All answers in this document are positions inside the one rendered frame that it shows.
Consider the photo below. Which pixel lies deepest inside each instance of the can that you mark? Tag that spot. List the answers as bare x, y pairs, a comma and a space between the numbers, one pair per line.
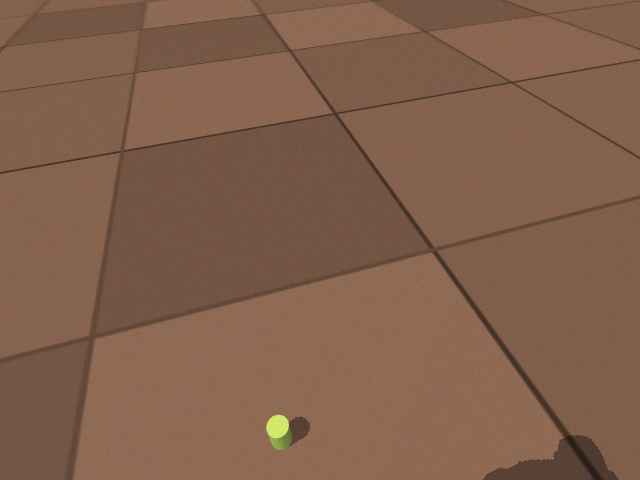
279, 432

